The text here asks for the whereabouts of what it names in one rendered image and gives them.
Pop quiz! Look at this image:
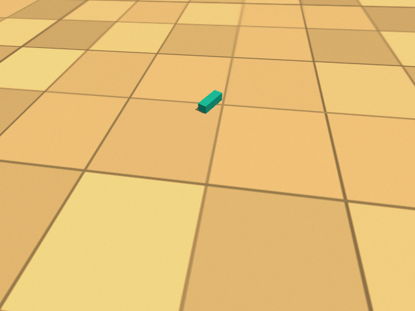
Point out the carton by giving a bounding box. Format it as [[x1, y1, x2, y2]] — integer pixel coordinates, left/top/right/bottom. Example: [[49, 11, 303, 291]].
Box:
[[198, 90, 222, 113]]

